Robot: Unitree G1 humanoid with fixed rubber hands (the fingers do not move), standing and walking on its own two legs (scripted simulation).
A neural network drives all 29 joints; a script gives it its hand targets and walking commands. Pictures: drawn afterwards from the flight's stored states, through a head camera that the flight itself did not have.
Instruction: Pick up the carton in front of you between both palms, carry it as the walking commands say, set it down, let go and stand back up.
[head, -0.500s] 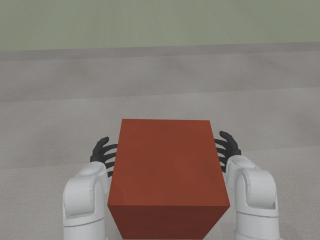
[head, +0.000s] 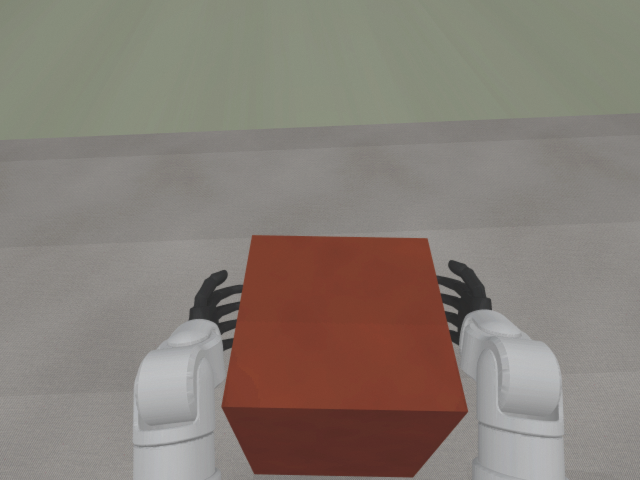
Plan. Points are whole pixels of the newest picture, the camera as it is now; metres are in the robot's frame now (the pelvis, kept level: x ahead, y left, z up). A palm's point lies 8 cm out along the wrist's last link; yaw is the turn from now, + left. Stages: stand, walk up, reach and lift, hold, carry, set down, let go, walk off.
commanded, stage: carry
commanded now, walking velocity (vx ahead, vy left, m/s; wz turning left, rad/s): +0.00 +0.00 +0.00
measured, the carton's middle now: (336, 362) +0.27 +0.00 +0.01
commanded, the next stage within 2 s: hold in 1.38 s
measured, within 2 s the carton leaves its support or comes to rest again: neither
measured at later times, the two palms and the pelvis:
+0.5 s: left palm (183, 348) +0.26 +0.17 +0.07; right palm (448, 333) +0.27 -0.13 +0.08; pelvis +0.00 +0.02 -0.01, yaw +0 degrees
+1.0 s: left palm (186, 391) +0.22 +0.17 +0.03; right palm (447, 378) +0.23 -0.13 +0.04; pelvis -0.05 +0.02 +0.00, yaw +0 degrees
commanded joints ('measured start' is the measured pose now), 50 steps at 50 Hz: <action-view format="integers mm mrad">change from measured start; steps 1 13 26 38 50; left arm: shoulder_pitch -453 -440 -431 -410 -520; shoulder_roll -928 -900 -901 -821 -815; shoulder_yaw -701 -725 -724 -638 -430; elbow -103 -132 -1 105 388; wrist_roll -405 -411 -364 -262 -104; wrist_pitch -12 -7 -74 -254 -509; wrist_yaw -249 -251 -265 -266 -275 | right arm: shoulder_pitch -415 -365 -371 -336 -443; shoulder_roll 926 905 905 839 839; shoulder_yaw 750 727 741 655 454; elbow -56 -62 61 177 456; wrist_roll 435 414 374 256 100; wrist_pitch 3 1 -69 -243 -498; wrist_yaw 254 253 268 259 266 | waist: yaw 2 1 -1 2 0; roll -50 28 14 -27 -33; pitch -347 -262 -199 -177 -155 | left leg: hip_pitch -26 50 -8 -78 -140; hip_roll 63 103 112 81 76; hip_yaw -35 -43 -58 -74 -94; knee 39 34 16 -38 -71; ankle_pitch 581 898 736 359 221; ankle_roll -10 9 38 53 67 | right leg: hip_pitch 356 208 170 193 175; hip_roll -150 -91 -115 -136 -134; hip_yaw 142 69 91 123 133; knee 64 70 82 17 -22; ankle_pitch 876 517 361 308 198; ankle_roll -29 12 16 10 17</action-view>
